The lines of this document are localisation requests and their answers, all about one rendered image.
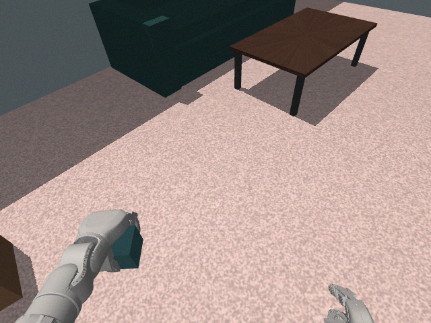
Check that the left robot hand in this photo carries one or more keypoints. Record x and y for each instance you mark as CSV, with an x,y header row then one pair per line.
x,y
110,224

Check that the sofa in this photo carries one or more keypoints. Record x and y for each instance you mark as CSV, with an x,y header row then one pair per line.
x,y
165,44

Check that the left robot arm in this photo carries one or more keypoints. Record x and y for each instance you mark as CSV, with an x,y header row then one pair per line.
x,y
68,286

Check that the right robot hand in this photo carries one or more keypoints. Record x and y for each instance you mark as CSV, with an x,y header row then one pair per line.
x,y
355,310

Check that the coffee table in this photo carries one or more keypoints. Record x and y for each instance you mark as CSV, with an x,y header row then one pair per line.
x,y
301,43

